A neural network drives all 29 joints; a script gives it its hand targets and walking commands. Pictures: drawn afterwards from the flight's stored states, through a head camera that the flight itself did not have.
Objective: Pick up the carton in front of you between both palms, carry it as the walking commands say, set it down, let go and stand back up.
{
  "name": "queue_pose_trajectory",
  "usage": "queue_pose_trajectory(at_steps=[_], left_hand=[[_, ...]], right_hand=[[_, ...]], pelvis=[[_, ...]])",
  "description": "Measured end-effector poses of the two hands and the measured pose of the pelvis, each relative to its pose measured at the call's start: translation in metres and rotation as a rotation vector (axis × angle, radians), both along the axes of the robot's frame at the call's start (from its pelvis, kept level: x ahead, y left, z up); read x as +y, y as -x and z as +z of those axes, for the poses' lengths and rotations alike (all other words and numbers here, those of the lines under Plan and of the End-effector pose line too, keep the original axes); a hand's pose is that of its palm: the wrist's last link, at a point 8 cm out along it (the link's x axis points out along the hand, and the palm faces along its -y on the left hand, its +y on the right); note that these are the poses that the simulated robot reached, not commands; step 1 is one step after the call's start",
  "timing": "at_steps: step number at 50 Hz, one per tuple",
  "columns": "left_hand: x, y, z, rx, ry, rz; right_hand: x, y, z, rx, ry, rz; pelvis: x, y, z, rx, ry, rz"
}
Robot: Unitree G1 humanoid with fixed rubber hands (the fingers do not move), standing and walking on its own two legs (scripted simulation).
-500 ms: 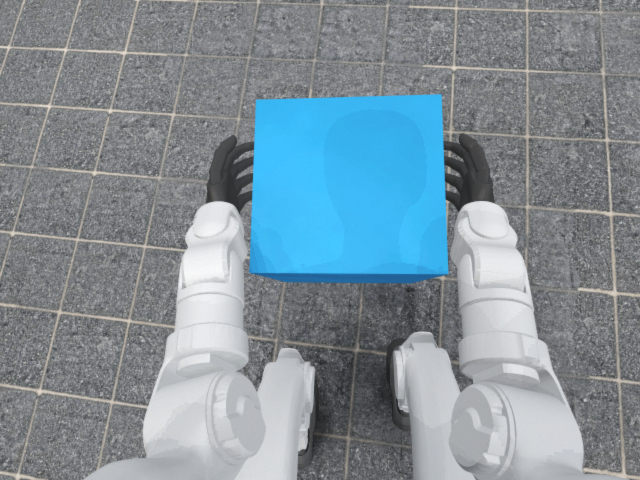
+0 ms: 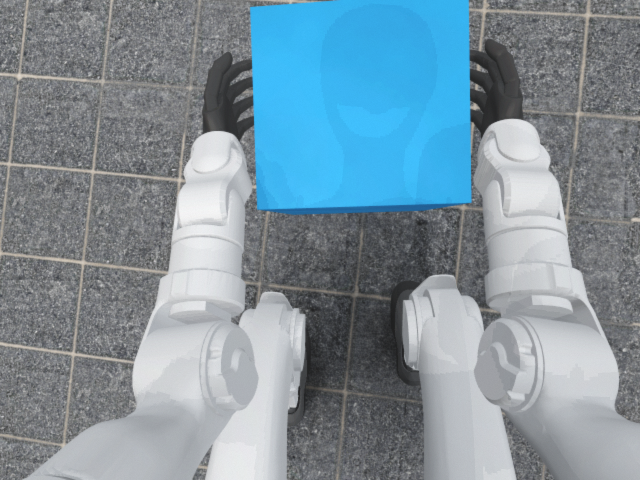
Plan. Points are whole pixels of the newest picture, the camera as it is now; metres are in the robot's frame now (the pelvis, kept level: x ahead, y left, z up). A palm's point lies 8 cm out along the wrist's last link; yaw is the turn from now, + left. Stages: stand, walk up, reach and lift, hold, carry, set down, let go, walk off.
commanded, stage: set down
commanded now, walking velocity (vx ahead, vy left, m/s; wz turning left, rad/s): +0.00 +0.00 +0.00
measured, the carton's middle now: (357, 133) +0.50 -0.05 -0.18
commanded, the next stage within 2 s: none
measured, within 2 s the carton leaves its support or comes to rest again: rests again in 1.08 s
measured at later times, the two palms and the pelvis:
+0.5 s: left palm (267, 140) +0.52 +0.08 -0.25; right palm (476, 124) +0.51 -0.22 -0.24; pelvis -0.01 +0.00 -0.10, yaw +0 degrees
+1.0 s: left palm (269, 151) +0.51 +0.08 -0.28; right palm (471, 131) +0.51 -0.22 -0.27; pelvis -0.02 +0.00 -0.12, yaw +1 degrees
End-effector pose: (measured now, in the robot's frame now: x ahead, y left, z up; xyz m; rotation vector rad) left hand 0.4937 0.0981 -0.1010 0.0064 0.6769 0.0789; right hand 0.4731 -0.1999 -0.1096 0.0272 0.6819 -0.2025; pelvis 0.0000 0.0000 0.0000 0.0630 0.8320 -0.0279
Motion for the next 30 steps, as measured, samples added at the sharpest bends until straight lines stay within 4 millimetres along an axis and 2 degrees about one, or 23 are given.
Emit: queue_pose_trajectory(at_steps=[18, 24, 30], left_hand=[[-0.011, -0.022, -0.113, 0.044, -0.026, -0.032], [-0.02, -0.028, -0.144, 0.046, -0.011, -0.046], [-0.016, -0.027, -0.157, 0.049, 0.005, -0.035]], right_hand=[[-0.012, -0.021, -0.112, 0.059, 0.03, 0.024], [-0.022, -0.034, -0.132, 0.065, 0.053, 0.032], [-0.019, -0.039, -0.139, 0.067, 0.053, 0.04]], pelvis=[[-0.004, 0.016, -0.074, -0.025, -0.002, 0.01], [-0.001, 0.014, -0.093, -0.049, 0.007, 0.011], [0.001, 0.01, -0.103, -0.062, 0.015, 0.018]])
